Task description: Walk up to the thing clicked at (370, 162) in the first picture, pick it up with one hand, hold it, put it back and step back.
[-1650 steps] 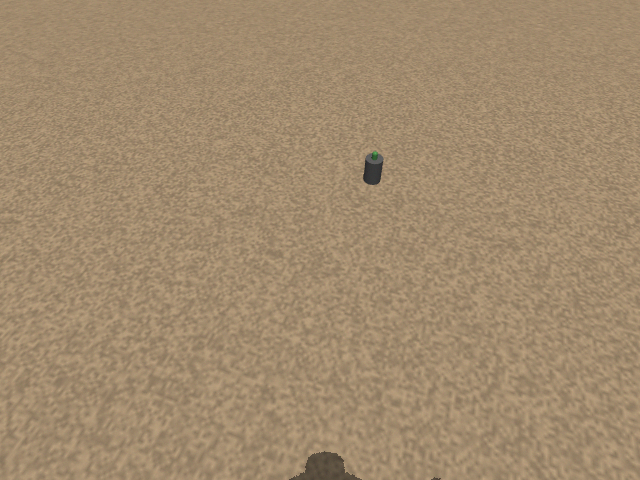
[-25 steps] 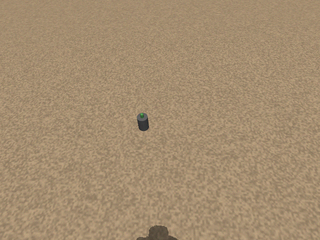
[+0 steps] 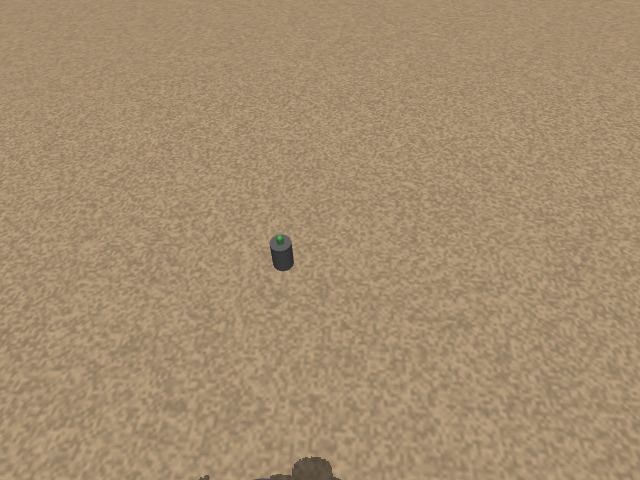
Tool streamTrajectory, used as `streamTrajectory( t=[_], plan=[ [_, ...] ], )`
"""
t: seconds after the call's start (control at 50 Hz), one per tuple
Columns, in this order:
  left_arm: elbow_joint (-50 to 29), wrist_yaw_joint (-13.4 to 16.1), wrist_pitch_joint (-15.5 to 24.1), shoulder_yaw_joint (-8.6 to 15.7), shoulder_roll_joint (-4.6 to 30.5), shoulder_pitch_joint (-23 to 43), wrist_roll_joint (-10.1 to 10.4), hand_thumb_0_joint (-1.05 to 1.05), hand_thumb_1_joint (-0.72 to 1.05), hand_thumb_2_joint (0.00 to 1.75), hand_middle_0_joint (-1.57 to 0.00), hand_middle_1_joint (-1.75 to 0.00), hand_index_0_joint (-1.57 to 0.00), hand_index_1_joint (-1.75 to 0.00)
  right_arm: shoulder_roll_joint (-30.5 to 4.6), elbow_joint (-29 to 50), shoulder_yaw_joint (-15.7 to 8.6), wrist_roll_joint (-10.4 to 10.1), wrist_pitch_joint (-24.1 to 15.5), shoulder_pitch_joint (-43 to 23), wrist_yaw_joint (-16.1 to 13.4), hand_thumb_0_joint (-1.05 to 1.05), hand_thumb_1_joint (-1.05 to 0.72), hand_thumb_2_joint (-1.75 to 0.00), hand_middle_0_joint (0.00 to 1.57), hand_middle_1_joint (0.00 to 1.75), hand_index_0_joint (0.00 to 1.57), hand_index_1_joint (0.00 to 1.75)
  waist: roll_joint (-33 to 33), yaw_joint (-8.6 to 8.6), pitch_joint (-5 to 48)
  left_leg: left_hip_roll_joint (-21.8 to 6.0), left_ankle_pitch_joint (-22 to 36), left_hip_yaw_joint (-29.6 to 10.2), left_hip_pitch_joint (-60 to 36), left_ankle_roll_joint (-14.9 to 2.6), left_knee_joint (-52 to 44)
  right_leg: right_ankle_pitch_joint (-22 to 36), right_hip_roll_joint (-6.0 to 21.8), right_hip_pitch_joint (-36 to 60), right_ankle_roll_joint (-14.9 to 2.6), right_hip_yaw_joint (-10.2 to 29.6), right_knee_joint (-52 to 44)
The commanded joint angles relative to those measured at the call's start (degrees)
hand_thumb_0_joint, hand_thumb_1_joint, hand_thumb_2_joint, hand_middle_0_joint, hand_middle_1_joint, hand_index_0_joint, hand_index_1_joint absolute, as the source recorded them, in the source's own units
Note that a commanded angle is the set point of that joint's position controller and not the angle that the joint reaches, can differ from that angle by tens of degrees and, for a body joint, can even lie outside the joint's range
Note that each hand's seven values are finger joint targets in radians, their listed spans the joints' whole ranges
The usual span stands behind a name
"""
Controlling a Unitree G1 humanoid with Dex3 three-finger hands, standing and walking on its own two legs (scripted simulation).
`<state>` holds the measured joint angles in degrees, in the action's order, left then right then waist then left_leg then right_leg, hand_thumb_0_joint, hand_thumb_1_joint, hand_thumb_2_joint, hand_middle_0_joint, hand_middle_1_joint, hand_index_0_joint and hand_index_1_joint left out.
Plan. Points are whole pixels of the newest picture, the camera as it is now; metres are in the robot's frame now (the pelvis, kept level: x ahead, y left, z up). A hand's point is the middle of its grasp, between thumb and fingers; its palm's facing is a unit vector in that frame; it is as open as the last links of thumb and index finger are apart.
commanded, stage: step back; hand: left
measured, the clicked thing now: (281, 250) +1.00 +0.20 -0.68
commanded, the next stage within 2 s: stand in 0.34 s
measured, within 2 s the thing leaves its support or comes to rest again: neither
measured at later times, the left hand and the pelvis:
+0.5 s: hand out of the picture +0.14 +0.27 -0.14, palm faces -0.02 -0.94 -0.35, open 7.4 cm; pelvis +0.03 +0.02 +0.02, yaw -1 degrees
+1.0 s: hand out of the picture +0.09 +0.27 -0.14, palm faces -0.04 -0.94 -0.34, open 7.4 cm; pelvis +0.02 +0.01 +0.02, yaw -1 degrees
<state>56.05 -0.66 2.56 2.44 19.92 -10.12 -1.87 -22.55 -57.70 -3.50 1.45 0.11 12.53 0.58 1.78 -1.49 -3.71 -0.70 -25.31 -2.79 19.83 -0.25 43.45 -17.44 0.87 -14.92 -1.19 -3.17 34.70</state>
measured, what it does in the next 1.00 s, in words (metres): steps on the spot: left foot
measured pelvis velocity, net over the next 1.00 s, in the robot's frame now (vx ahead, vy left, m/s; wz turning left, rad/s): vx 0.02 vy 0.01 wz -0.02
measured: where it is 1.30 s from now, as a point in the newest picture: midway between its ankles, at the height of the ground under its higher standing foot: outside the picture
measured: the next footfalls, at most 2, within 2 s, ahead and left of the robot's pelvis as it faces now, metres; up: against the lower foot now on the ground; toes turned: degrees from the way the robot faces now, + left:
left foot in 0.04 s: +0.08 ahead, +0.14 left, +0.00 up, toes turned +0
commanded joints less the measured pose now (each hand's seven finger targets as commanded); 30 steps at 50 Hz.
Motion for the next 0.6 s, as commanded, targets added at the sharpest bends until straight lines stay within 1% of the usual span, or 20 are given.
streamTrajectory(
  t=[0.0,0.02,0.04,0.06,0.08,0.1,0.12,0.14,0.16,0.18,0.2,0.22,0.3,0.32,0.34,0.4,0.44,0.5,0.52,0.58],
  plan=[
    [-4.53,1.05,0.5,3.21,15.62,5.04,0.7,0.0,0.9,0.9,-0.2,-0.3,-0.2,-0.3,-8.03,1.28,-2.19,0.61,-1.96,1.23,-0.65,0.0,-0.9,-0.9,0.2,0.3,0.2,0.3,-8.4,2.28,3.26,0.55,9.53,4.22,-9.45,-0.14,-15.61,9.26,11.02,-3.28,-5.91,10.61,-7.76],
    [-4.64,1.09,0.35,2.4,13.54,4.59,0.92,0.0,0.9,0.9,-0.2,-0.3,-0.2,-0.3,-8.77,0.88,-2.44,0.92,-2.27,1.45,-1.03,0.0,-0.9,-0.9,0.2,0.3,0.2,0.3,-5.49,2.76,4.8,-1.1,15.09,1.45,-12.5,-0.69,-18.94,14.77,9.54,-3.47,-3.96,8.72,-3.81],
    [-5.05,1.11,0.18,1.56,10.94,3.87,1.57,0.0,0.9,0.9,-0.2,-0.3,-0.2,-0.3,-11.7,1.47,-2.78,1.27,-2.74,0.24,-1.41,0.0,-0.9,-0.9,0.2,0.3,0.2,0.3,2.58,2.06,7.22,-9.8,20.34,-10.29,-12.9,-3.37,-21.95,14.36,5.07,-4.27,-1.05,5.27,2.26],
    [-3.65,1.26,-0.29,1.69,11.45,3.82,2.49,0.0,0.9,0.9,-0.2,-0.3,-0.2,-0.3,-14.02,2.5,-2.59,0.53,-2.72,-4.61,-1.23,0.0,-0.9,-0.9,0.2,0.3,0.2,0.3,4.93,0.21,5.86,-14.09,16.16,-15.57,-6.71,-8.12,-22.57,-1.76,0.3,-2.07,0.34,2.62,2.5],
    [-2.61,1.39,-0.37,1.88,12.39,3.8,2.05,0.0,0.9,0.9,-0.2,-0.3,-0.2,-0.3,-13.78,2.46,-2.41,0.29,-2.62,-6.36,-0.99,0.0,-0.9,-0.9,0.2,0.3,0.2,0.3,3.99,0.06,4.88,-14.31,15.4,-14.14,-4.09,-9.4,-21.86,-5.8,0.72,1.93,0.1,3.34,0.28],
    [-2.01,1.37,-0.11,1.6,12.25,3.86,1.71,0.0,0.9,0.9,-0.2,-0.3,-0.2,-0.3,-12.35,1.96,-1.81,0.24,-2.53,-7.29,-0.92,0.0,-0.9,-0.9,0.2,0.3,0.2,0.3,2.91,-0.32,5.02,-12.57,19.22,-10.89,-4.68,-7.71,-20.57,-1.97,1.36,3.39,-0.16,3.89,-3.1],
    [-1.35,1.4,0.18,1.62,12.47,3.23,1.6,0.0,0.9,0.9,-0.2,-0.3,-0.2,-0.3,-11.17,1.93,-1.2,-0.01,-2.42,-8.3,-0.95,0.0,-0.9,-0.9,0.2,0.3,0.2,0.3,2.94,-0.73,6.04,-10.35,23.44,-7.54,-5.7,-5.47,-19.0,4.91,2.57,5.32,-0.42,4.64,-5.42],
    [-0.64,1.45,0.47,1.8,13.3,2.91,1.66,0.0,0.9,0.9,-0.2,-0.3,-0.2,-0.3,-10.62,1.71,-0.94,-0.23,-2.39,-8.1,-1.07,0.0,-0.9,-0.9,0.2,0.3,0.2,0.3,3.26,-0.41,6.75,-8.28,27.35,-5.12,-5.27,-3.71,-17.24,12.12,3.92,7.7,-0.64,6.16,-6.28],
    [-0.19,1.48,0.59,1.97,14.25,3.04,1.82,0.0,0.9,0.9,-0.2,-0.3,-0.2,-0.3,-9.95,1.13,-0.8,-0.45,-2.28,-7.95,-1.21,0.0,-0.9,-0.9,0.2,0.3,0.2,0.3,2.43,0.04,7.37,-6.49,28.38,-3.09,-5.97,-2.54,-16.38,17.16,5.0,8.34,-1.02,7.43,-6.04],
    [0.22,1.61,0.63,2.09,14.68,3.07,1.9,0.0,0.9,0.9,-0.2,-0.3,-0.2,-0.3,-9.78,0.66,-0.75,-0.65,-2.17,-7.72,-1.29,0.0,-0.9,-0.9,0.2,0.3,0.2,0.3,1.59,0.27,8.39,-6.08,30.84,-1.92,-7.84,-2.08,-15.25,21.01,6.04,9.1,-1.3,7.87,-6.04],
    [0.42,1.7,0.6,2.01,14.63,3.82,1.98,0.0,0.9,0.9,-0.2,-0.3,-0.2,-0.3,-9.64,0.25,-0.72,-0.69,-2.04,-7.63,-1.31,0.0,-0.9,-0.9,0.2,0.3,0.2,0.3,0.8,0.62,8.86,-5.79,32.23,-1.55,-8.67,-2.06,-14.97,23.17,6.34,9.29,-1.25,8.02,-6.2],
    [0.76,1.82,0.5,1.93,14.54,4.06,1.91,0.0,0.9,0.9,-0.2,-0.3,-0.2,-0.3,-9.58,0.13,-0.8,-0.75,-1.91,-8.56,-1.34,0.0,-0.9,-0.9,0.2,0.3,0.2,0.3,-0.13,0.6,8.92,-5.83,31.63,-1.16,-9.32,-2.27,-14.77,24.02,6.39,8.97,-1.27,7.91,-6.89],
    [1.7,1.99,0.27,1.61,14.02,6.11,1.62,0.0,0.9,0.9,-0.2,-0.3,-0.2,-0.3,-8.98,-1.0,-0.76,-0.7,-1.5,-10.46,-1.21,0.0,-0.9,-0.9,0.2,0.3,0.2,0.3,-2.34,0.99,7.78,-6.12,27.83,-0.81,-9.69,-2.51,-16.56,21.64,6.34,8.37,-0.89,7.7,-8.97],
    [2.92,1.61,-0.11,0.19,11.68,6.32,2.02,0.0,0.9,0.9,-0.2,-0.3,-0.2,-0.3,-9.38,-1.54,0.1,-1.31,-1.86,-8.91,-1.05,0.0,-0.9,-0.9,0.2,0.3,0.2,0.3,-2.57,1.72,7.24,-6.97,29.74,-3.18,-12.06,-2.25,-20.24,20.78,5.77,7.74,-0.28,7.24,-10.31],
    [2.92,1.54,-0.31,0.15,11.23,6.37,2.01,0.0,0.9,0.9,-0.2,-0.3,-0.2,-0.3,-9.98,-1.75,-0.09,-1.15,-2.12,-9.73,-1.04,0.0,-0.9,-0.9,0.2,0.3,0.2,0.3,-1.81,1.33,7.55,-7.68,32.81,-3.37,-13.54,-2.29,-20.48,21.2,5.44,8.07,0.14,6.69,-10.49],
    [3.9,1.6,-0.48,0.04,11.83,6.91,1.87,0.0,0.9,0.9,-0.2,-0.3,-0.2,-0.3,-9.64,-2.22,0.18,-1.14,-2.45,-11.02,-1.09,0.0,-0.9,-0.9,0.2,0.3,0.2,0.3,-1.28,1.22,8.08,-7.7,36.51,-2.75,-15.87,-1.74,-21.74,22.17,5.65,9.31,0.46,6.42,-12.07],
    [4.25,1.49,-0.44,0.06,11.96,7.81,1.78,0.0,0.9,0.9,-0.2,-0.3,-0.2,-0.3,-9.53,-2.4,0.38,-1.08,-2.44,-11.36,-1.09,0.0,-0.9,-0.9,0.2,0.3,0.2,0.3,-0.56,1.35,8.04,-7.66,35.48,-2.38,-15.17,-1.39,-22.97,21.59,5.93,11.05,0.68,6.41,-13.15],
    [4.99,1.31,-0.45,-0.11,11.93,8.43,1.55,0.0,0.9,0.9,-0.2,-0.3,-0.2,-0.3,-9.0,-2.63,0.57,-1.15,-2.27,-12.84,-0.99,0.0,-0.9,-0.9,0.2,0.3,0.2,0.3,-1.16,1.18,6.62,-7.07,29.05,-2.15,-14.41,-0.98,-25.01,18.0,6.25,10.84,0.89,6.77,-16.18],
    [5.0,1.26,-0.4,-0.05,12.26,8.74,1.48,0.0,0.9,0.9,-0.2,-0.3,-0.2,-0.3,-8.91,-2.7,0.63,-1.09,-2.33,-12.63,-0.92,0.0,-0.9,-0.9,0.2,0.3,0.2,0.3,-1.22,1.34,7.28,-7.24,30.8,-2.02,-15.09,-0.89,-25.37,19.21,6.42,11.61,0.75,6.63,-15.97],
    [5.73,1.13,-0.48,-0.13,12.0,8.7,1.39,0.0,0.9,0.9,-0.2,-0.3,-0.2,-0.3,-8.86,-3.06,0.62,-1.16,-2.38,-13.61,-0.85,0.0,-0.9,-0.9,0.2,0.3,0.2,0.3,-0.73,1.06,6.02,-7.12,26.32,-2.14,-15.4,-0.53,-26.68,14.91,6.41,9.78,0.87,6.83,-17.83]
  ],
)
